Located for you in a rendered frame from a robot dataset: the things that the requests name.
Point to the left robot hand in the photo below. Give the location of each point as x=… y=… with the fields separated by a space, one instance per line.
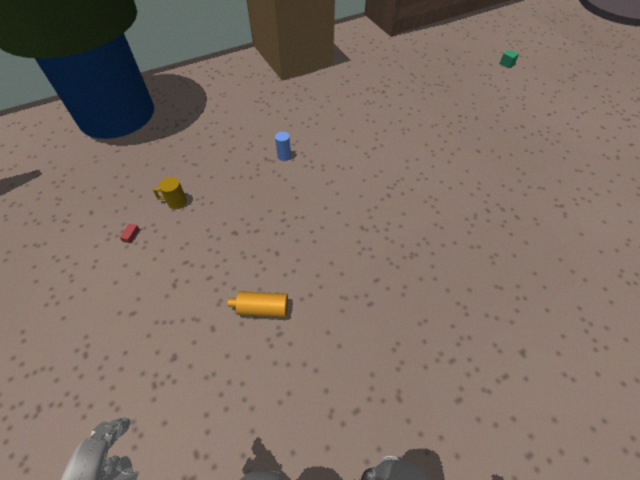
x=89 y=462

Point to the potted plant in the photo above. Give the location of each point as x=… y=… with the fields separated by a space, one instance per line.
x=81 y=48

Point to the bookshelf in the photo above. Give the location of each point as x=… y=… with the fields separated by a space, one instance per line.
x=396 y=16

